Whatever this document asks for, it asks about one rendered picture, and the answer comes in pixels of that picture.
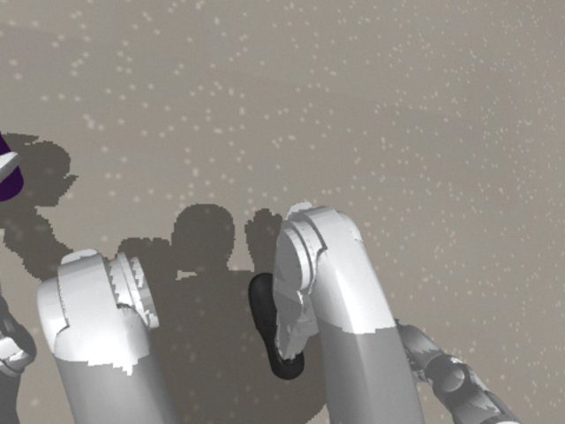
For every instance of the left robot arm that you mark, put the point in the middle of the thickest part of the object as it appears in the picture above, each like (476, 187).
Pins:
(17, 350)

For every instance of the cup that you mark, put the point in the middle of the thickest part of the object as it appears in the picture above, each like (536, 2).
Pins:
(13, 184)

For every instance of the right robot foot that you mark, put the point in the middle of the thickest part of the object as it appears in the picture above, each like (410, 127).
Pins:
(264, 314)

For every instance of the right robot arm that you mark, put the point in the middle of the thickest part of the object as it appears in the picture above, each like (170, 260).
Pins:
(463, 393)

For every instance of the left robot hand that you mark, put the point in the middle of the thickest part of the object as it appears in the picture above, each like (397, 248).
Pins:
(8, 163)

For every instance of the right robot hand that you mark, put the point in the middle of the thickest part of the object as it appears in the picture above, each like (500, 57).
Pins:
(420, 349)

